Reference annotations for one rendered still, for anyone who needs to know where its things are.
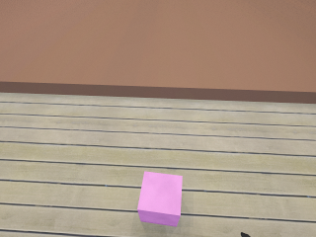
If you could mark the carton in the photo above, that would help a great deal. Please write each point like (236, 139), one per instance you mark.
(160, 199)

